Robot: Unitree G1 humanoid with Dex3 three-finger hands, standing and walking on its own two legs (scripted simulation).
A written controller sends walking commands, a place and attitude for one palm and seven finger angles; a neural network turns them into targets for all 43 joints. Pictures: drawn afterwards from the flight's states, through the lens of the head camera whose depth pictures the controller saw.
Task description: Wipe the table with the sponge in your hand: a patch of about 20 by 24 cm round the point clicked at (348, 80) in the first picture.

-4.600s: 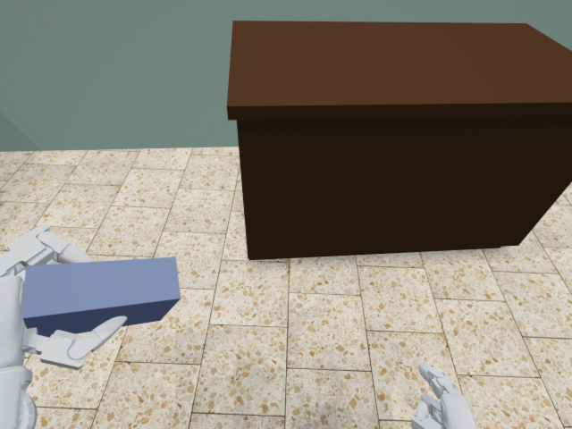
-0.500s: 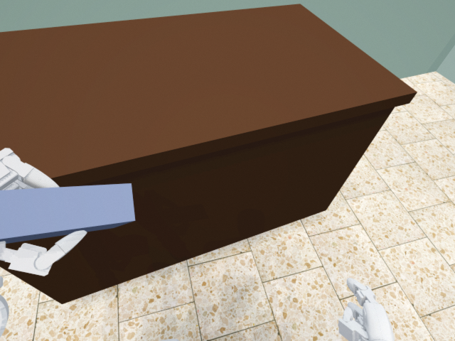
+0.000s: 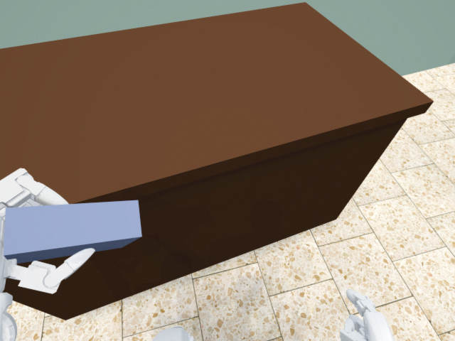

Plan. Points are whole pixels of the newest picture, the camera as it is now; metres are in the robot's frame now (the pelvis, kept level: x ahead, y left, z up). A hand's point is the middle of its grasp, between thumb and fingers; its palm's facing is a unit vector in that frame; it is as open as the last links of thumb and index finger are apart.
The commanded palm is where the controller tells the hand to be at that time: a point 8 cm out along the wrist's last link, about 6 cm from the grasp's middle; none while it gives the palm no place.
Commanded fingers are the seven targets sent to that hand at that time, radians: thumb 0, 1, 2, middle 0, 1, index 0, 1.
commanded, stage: come to a stop and stand still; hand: left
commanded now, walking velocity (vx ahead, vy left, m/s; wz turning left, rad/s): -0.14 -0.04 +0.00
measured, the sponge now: (95, 229) +0.23 +0.19 +0.14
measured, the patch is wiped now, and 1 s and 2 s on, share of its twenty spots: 0.00 0.00 0.00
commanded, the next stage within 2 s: none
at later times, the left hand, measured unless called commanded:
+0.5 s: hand (60, 242) +0.21 +0.21 +0.17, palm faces +0.36 -0.82 -0.45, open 9.2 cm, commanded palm +0.16 +0.25 +0.18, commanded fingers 0.00 0.10 1.30 -1.20 -1.60 -1.20 -1.60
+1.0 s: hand (44, 313) +0.13 +0.20 +0.16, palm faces +0.41 -0.82 -0.40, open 9.2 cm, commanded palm +0.09 +0.24 +0.18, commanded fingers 0.00 0.10 1.30 -1.20 -1.60 -1.20 -1.60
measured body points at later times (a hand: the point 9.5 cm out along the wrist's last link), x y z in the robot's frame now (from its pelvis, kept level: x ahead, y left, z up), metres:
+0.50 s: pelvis -0.01 -0.02 -0.01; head +0.01 -0.04 +0.44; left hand +0.18 +0.25 +0.19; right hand +0.17 -0.22 -0.11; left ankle +0.03 +0.13 -0.72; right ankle +0.02 -0.09 -0.74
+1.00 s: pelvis -0.07 -0.04 -0.01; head -0.08 -0.05 +0.44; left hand +0.11 +0.24 +0.18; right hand +0.09 -0.26 -0.09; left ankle -0.04 +0.09 -0.73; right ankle +0.01 -0.09 -0.74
